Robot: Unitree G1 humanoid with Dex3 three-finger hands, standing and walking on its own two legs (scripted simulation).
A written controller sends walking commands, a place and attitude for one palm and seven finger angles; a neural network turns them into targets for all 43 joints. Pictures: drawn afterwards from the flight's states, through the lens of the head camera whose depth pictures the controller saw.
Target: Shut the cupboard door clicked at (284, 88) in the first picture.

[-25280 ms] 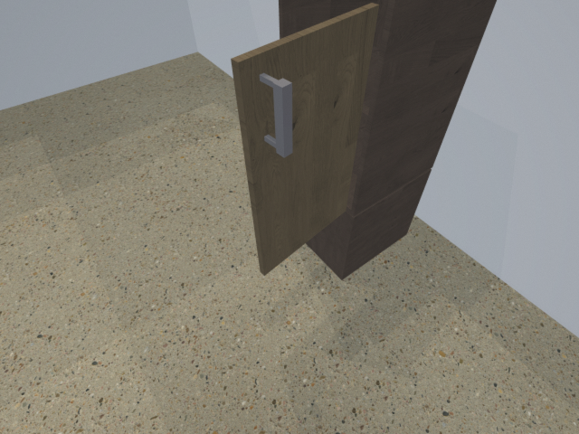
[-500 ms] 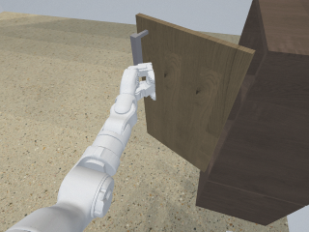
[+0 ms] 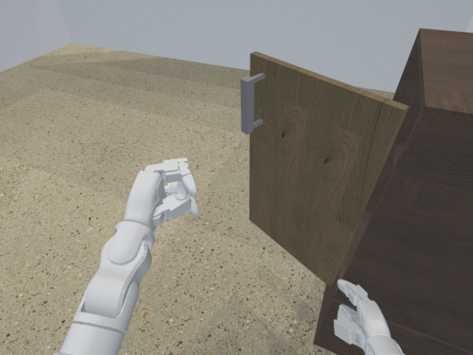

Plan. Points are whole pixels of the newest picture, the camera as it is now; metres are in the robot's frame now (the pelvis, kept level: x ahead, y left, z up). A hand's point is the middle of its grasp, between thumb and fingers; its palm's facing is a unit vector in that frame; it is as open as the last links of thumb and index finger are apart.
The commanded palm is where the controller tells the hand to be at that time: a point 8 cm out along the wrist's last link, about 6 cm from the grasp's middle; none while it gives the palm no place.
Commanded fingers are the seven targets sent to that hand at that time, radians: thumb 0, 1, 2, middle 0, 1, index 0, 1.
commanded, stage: draw the hand back to the body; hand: left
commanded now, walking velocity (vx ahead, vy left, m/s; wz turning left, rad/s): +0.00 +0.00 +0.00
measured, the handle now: (253, 103) +0.62 +0.01 +0.15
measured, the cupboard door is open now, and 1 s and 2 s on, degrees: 66 66 66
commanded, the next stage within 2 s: step back with the hand held close in 0.94 s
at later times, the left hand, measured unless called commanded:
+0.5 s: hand (73, 244) +0.22 +0.25 +0.15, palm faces +0.33 -0.86 -0.38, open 5.6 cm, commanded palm +0.17 +0.30 +0.17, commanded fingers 0.00 0.90 0.90 -0.25 -0.36 -0.25 -0.36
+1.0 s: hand (43, 239) +0.22 +0.28 +0.17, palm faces +0.42 -0.81 -0.41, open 7.4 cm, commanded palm +0.17 +0.32 +0.18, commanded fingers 0.00 0.90 0.90 -0.20 -0.30 -0.20 -0.30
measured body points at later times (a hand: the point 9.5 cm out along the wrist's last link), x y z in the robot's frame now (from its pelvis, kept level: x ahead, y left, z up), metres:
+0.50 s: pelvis +0.02 +0.01 +0.00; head -0.01 -0.02 +0.45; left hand +0.20 +0.29 +0.17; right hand +0.19 -0.22 -0.10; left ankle +0.01 +0.09 -0.74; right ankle -0.01 -0.08 -0.74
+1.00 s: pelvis +0.03 +0.02 +0.00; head +0.00 +0.00 +0.45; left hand +0.19 +0.32 +0.19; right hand +0.22 -0.20 -0.08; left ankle +0.01 +0.09 -0.74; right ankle +0.00 -0.08 -0.74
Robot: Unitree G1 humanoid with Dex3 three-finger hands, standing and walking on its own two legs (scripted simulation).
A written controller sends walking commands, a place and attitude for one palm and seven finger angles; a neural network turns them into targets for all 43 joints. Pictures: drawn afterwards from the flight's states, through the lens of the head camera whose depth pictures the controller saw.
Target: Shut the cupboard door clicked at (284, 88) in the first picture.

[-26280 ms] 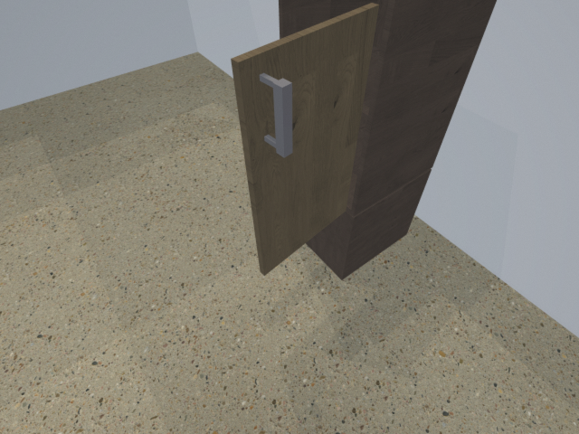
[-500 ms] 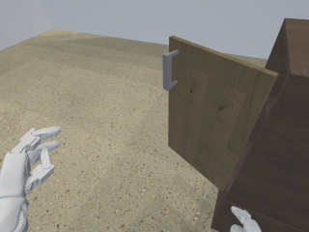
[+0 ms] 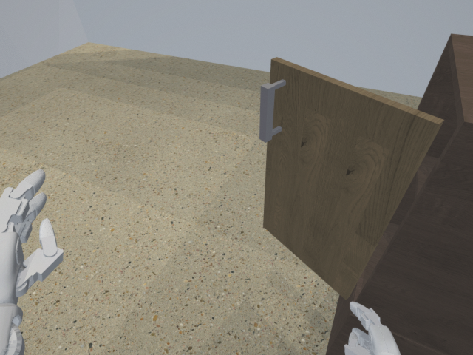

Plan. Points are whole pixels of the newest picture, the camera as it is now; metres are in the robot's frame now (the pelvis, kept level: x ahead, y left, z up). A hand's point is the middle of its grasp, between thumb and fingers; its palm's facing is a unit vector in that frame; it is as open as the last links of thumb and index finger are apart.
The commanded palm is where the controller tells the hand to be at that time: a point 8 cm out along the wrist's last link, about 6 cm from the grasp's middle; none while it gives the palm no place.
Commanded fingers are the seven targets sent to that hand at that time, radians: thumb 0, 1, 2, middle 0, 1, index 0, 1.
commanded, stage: step back with the hand held close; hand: left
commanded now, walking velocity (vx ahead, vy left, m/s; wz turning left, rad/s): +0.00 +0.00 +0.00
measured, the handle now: (273, 111) +0.59 -0.01 +0.14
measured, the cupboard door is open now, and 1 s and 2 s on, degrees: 66 66 66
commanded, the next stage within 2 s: stop stepping back and stand still in 1.56 s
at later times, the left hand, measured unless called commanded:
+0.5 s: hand (47, 258) +0.18 +0.27 +0.16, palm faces +0.33 -0.80 -0.50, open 7.4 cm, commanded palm +0.12 +0.31 +0.17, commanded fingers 0.00 0.90 0.90 -0.20 -0.30 -0.20 -0.30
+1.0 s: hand out of the picture +0.10 +0.30 +0.16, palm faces +0.46 -0.77 -0.44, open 7.4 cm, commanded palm +0.04 +0.33 +0.17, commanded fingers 0.00 0.90 0.90 -0.20 -0.30 -0.20 -0.30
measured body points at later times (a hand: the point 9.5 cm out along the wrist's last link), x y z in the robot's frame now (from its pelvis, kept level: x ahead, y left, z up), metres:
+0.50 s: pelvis -0.04 +0.02 -0.01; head -0.04 +0.01 +0.44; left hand +0.16 +0.31 +0.18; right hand +0.12 -0.25 -0.08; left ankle -0.02 +0.07 -0.74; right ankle -0.03 -0.10 -0.74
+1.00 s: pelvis -0.11 +0.04 -0.03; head -0.11 +0.05 +0.42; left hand +0.07 +0.34 +0.18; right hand +0.04 -0.21 -0.11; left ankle -0.02 +0.07 -0.74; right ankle -0.03 -0.10 -0.74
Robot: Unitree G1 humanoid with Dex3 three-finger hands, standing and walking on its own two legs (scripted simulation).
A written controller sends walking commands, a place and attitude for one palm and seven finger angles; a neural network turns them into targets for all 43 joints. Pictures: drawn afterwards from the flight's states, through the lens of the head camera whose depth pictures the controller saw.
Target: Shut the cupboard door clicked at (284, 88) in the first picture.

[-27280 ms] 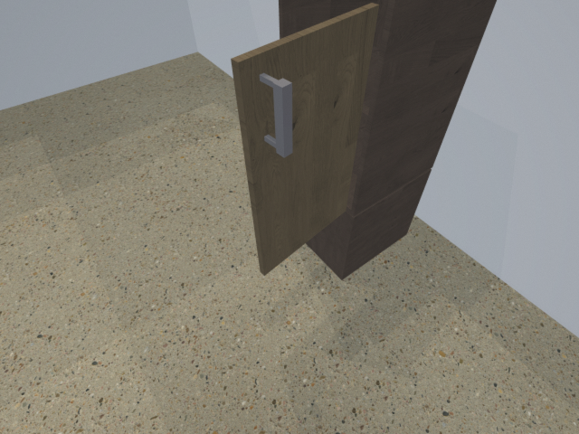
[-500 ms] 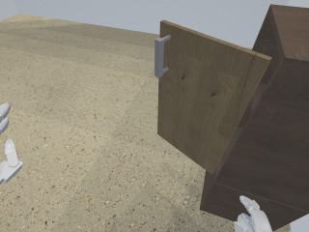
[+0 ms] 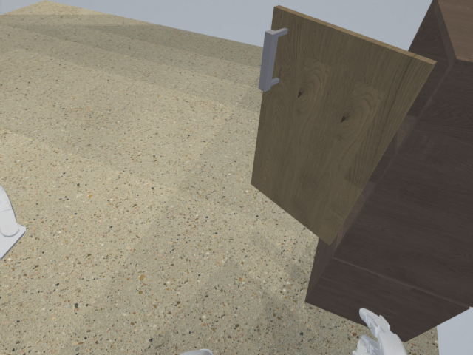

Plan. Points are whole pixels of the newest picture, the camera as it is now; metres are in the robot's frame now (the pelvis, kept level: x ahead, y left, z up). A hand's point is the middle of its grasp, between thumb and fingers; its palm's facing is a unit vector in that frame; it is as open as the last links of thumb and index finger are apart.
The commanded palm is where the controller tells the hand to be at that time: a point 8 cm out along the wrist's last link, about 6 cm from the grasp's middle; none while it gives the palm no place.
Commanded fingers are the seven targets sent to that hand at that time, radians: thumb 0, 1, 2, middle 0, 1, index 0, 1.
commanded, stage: step back with the hand held close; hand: left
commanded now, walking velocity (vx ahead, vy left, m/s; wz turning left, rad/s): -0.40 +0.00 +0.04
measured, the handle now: (273, 60) +0.70 -0.03 +0.18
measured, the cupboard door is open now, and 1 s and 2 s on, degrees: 66 66 66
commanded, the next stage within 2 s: stop stepping back and stand still in 0.56 s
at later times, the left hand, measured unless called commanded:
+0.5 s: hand out of the picture +0.13 +0.31 +0.20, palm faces +0.52 -0.76 -0.39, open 7.4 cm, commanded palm +0.06 +0.33 +0.21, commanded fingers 0.00 0.90 0.90 -0.20 -0.30 -0.20 -0.30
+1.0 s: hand out of the picture +0.06 +0.28 +0.21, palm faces +0.41 -0.82 -0.40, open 7.4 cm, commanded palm +0.02 +0.32 +0.21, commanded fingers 0.00 0.90 0.90 -0.20 -0.30 -0.20 -0.30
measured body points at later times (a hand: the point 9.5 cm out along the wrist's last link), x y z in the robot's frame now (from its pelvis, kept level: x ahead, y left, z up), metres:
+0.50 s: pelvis -0.06 +0.03 +0.01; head -0.05 +0.07 +0.45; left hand +0.10 +0.34 +0.22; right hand +0.11 -0.21 -0.06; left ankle -0.01 +0.12 -0.71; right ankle +0.00 -0.12 -0.67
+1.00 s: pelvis -0.15 +0.03 +0.02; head -0.18 +0.06 +0.47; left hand +0.04 +0.33 +0.23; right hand -0.05 -0.25 -0.06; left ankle -0.10 +0.12 -0.71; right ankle -0.21 -0.10 -0.71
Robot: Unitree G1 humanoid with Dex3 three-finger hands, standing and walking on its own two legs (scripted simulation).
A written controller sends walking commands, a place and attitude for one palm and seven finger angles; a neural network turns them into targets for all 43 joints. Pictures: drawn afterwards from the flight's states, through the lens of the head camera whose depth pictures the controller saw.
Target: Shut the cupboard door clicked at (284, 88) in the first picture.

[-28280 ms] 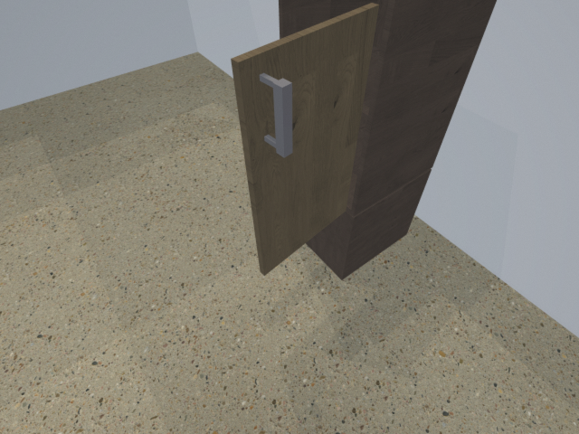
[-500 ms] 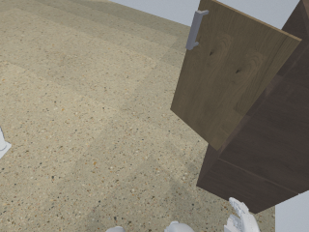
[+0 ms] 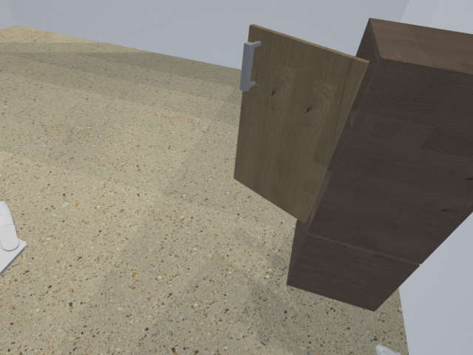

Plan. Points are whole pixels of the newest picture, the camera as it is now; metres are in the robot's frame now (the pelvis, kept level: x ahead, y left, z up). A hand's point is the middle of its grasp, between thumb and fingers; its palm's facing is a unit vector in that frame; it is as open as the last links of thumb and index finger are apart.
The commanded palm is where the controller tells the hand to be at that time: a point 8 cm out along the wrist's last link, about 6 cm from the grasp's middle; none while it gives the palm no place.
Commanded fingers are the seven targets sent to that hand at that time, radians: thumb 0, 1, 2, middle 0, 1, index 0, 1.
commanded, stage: stop stepping back and stand still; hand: left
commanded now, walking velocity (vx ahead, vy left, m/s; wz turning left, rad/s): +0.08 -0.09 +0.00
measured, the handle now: (251, 66) +0.85 +0.00 +0.16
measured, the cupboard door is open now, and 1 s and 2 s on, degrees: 66 66 66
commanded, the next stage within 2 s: let the arm hang, fingers relaxed in 1.46 s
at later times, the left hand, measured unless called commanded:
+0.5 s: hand (16, 242) +0.21 +0.29 +0.17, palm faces +0.53 -0.75 -0.39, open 7.4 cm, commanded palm +0.15 +0.31 +0.19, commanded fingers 0.00 0.90 0.90 -0.20 -0.30 -0.20 -0.30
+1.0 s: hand (12, 262) +0.19 +0.29 +0.16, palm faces +0.39 -0.80 -0.46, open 7.4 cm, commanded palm +0.14 +0.32 +0.19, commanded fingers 0.00 0.90 0.90 -0.20 -0.30 -0.20 -0.30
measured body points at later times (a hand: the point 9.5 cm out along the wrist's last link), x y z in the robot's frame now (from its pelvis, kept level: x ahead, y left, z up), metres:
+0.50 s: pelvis +0.01 +0.01 +0.00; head -0.01 +0.01 +0.45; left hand +0.17 +0.33 +0.19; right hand +0.16 -0.25 -0.09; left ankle +0.03 +0.12 -0.73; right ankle -0.06 -0.10 -0.73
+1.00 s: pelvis -0.01 +0.02 +0.01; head -0.01 +0.03 +0.46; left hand +0.16 +0.33 +0.18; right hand +0.15 -0.21 -0.07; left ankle +0.03 +0.12 -0.73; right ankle -0.06 -0.10 -0.73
